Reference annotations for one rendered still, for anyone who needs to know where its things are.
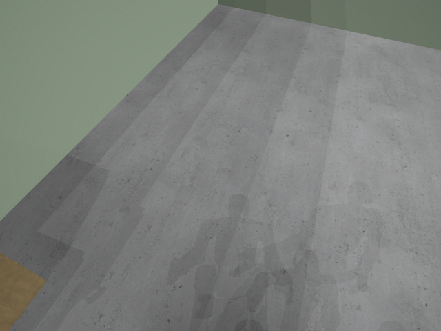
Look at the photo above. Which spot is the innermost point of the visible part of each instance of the cupboard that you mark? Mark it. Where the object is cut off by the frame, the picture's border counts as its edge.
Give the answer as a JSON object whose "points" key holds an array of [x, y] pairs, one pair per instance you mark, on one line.
{"points": [[18, 287]]}

